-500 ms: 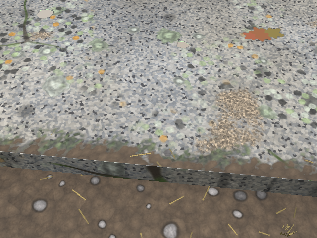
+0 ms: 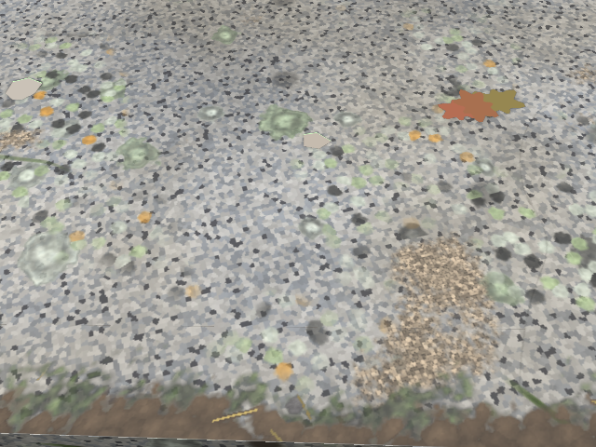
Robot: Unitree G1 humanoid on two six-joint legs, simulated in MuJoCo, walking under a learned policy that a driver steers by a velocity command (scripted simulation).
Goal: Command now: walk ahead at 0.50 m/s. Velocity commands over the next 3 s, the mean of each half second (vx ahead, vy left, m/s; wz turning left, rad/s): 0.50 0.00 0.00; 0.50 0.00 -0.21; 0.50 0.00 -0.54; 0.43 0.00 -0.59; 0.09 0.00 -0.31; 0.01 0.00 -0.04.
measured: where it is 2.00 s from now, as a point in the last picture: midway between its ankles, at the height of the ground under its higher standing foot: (287, 173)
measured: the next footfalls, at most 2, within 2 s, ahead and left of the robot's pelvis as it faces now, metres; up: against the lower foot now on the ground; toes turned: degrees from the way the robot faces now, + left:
left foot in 0.66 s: +0.59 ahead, +0.21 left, +0.14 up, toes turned +4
right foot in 1.26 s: +0.82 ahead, +0.07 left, +0.14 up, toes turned -22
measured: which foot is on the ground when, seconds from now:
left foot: up 0.00-0.64, down 0.66-1.00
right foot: down 0.00-0.66, up 0.68-1.00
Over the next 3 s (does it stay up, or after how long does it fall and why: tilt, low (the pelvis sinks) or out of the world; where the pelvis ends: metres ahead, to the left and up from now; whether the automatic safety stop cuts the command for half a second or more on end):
stays up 1.16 -0.03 0.15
